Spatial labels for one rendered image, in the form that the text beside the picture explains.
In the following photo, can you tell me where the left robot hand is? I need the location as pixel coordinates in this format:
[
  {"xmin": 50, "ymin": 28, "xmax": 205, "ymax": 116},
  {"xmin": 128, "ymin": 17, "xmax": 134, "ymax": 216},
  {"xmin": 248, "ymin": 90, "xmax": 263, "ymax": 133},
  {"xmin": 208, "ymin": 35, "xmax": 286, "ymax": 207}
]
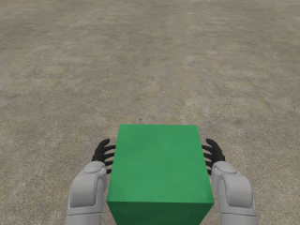
[{"xmin": 91, "ymin": 139, "xmax": 116, "ymax": 174}]

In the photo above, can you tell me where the right robot hand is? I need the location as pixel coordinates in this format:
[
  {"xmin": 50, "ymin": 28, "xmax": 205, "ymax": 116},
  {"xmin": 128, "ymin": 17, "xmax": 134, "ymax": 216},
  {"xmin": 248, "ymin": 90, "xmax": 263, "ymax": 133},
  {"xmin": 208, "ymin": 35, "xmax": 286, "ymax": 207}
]
[{"xmin": 202, "ymin": 138, "xmax": 226, "ymax": 175}]

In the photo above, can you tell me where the carton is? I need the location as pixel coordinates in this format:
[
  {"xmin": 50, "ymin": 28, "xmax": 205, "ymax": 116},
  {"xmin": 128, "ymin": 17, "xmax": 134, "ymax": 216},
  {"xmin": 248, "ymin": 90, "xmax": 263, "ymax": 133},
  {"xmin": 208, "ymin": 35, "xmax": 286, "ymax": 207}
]
[{"xmin": 106, "ymin": 124, "xmax": 215, "ymax": 225}]

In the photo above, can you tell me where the left robot forearm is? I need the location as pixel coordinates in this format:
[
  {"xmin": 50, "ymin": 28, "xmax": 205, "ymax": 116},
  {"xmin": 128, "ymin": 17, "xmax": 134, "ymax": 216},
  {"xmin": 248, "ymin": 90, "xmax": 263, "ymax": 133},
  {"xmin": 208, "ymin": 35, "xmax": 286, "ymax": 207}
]
[{"xmin": 66, "ymin": 160, "xmax": 108, "ymax": 225}]

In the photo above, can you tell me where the right robot forearm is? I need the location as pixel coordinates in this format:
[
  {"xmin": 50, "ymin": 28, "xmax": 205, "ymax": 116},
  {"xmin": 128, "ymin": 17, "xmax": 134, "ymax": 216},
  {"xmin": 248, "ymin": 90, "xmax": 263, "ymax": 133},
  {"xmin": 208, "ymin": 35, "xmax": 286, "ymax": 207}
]
[{"xmin": 211, "ymin": 160, "xmax": 259, "ymax": 225}]

